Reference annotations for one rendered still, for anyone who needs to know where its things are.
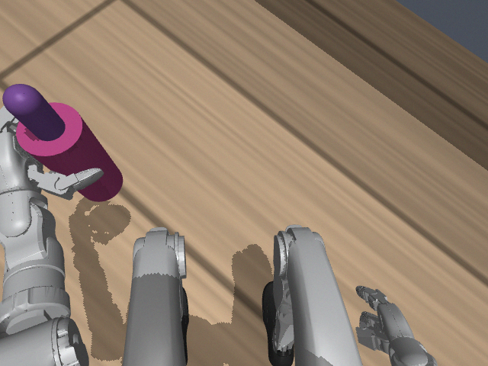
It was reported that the left robot arm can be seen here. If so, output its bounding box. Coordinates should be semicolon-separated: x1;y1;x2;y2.
0;189;89;366

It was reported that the bottle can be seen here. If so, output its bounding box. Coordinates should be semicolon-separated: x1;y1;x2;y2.
2;84;123;202

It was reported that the right robot hand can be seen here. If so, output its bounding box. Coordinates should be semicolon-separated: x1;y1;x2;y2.
356;286;415;354

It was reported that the right robot arm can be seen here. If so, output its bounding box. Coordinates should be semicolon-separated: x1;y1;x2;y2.
388;337;438;366

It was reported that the left robot hand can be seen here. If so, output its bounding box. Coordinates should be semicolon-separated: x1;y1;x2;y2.
0;106;104;200

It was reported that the right robot foot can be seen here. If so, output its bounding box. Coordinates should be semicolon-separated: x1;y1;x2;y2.
262;281;294;366

